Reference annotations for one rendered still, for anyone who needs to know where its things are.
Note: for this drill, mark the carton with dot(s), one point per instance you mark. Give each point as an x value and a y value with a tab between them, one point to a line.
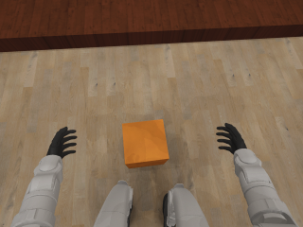
145	143

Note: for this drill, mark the left robot hand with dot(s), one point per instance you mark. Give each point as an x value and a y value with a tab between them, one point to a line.
57	145

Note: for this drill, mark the robot left thigh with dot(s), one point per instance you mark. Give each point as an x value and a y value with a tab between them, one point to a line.
114	211

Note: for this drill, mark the right robot forearm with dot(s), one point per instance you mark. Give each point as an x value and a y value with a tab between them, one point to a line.
264	204

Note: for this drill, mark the left robot forearm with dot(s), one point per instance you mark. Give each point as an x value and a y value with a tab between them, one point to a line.
41	198

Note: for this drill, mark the robot right shin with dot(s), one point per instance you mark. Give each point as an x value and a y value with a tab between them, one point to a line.
171	219

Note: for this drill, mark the right robot hand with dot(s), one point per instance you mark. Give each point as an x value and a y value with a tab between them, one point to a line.
236	142

